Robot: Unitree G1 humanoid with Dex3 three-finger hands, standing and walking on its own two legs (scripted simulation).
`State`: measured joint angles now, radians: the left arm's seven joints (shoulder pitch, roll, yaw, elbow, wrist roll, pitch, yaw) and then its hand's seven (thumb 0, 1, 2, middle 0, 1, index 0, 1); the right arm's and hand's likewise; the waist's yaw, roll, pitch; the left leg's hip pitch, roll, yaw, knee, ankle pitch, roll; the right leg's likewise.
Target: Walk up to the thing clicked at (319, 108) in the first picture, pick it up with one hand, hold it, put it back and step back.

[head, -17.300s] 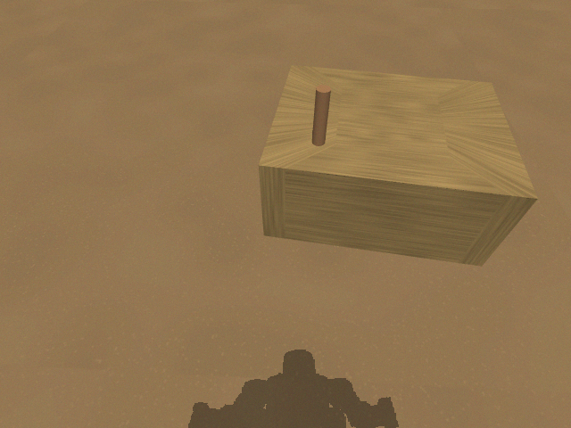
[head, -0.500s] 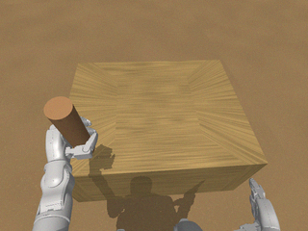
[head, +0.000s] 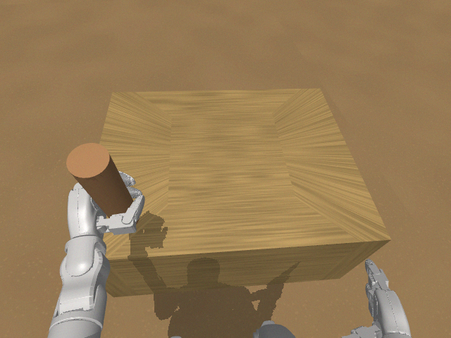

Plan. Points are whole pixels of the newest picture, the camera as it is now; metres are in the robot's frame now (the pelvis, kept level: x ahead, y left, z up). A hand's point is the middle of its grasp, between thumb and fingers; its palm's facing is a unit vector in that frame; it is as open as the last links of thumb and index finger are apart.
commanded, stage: hold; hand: left
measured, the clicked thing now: (111, 194) +0.33 +0.18 +0.09
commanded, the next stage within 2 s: crouch in 0.16 s
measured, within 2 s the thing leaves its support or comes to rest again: neither
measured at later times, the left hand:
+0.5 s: hand (127, 196) +0.36 +0.17 +0.04, palm faces +0.19 -0.98 +0.03, open 6.6 cm
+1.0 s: hand (134, 184) +0.45 +0.20 -0.06, palm faces +0.19 -0.98 +0.01, open 6.5 cm
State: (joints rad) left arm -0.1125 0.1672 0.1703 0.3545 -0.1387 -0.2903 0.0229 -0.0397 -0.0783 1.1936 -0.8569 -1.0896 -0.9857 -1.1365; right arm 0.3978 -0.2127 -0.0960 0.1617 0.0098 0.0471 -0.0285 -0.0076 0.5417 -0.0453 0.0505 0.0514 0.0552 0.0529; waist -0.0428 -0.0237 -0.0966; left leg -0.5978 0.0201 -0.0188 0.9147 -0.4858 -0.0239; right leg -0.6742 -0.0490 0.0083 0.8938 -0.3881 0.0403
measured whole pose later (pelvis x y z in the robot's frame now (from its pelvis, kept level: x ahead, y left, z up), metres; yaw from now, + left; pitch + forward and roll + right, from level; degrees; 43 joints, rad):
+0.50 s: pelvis +0.00 +0.00 +0.00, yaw +0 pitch +10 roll +0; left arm -0.21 0.18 0.21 0.48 -0.14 -0.32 0.01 -0.04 -0.08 1.19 -0.86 -1.09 -0.98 -1.14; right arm 0.39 -0.20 -0.07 0.11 0.01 0.04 -0.02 -0.01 0.53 -0.05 0.05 0.05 0.05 0.05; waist -0.05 -0.04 -0.09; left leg -0.61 0.02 -0.02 0.92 -0.48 -0.03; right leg -0.70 -0.05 0.01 0.91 -0.39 0.04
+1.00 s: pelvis -0.03 +0.00 -0.06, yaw +0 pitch +23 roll -2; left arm -0.70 0.43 0.41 1.11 -0.06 -0.57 -0.02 -0.03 -0.07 1.18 -0.87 -1.07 -0.99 -1.12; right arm 0.41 -0.27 -0.06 -0.11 -0.06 0.01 0.05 -0.01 0.53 -0.05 0.05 0.05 0.06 0.05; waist -0.24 -0.05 -0.12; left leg -1.10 0.03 -0.06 1.26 -0.56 -0.03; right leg -1.15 -0.04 -0.01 1.18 -0.43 0.04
